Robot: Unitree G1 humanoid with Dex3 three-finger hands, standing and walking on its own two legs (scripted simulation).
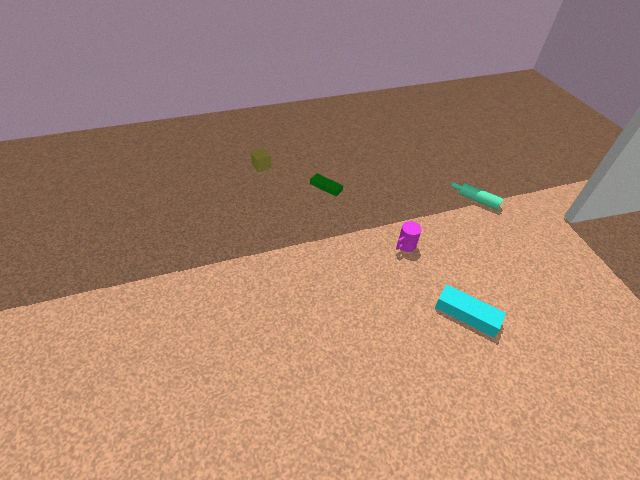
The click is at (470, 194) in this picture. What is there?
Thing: lying bottle
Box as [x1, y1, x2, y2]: [451, 182, 502, 209]
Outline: 451,185 452,187 459,189 460,194 496,209 498,208 502,200 502,198 465,183 462,186 453,182
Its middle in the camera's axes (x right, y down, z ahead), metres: +0.75 -0.22 +1.88
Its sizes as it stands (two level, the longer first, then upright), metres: 0.240 0.059 0.059
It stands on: the floor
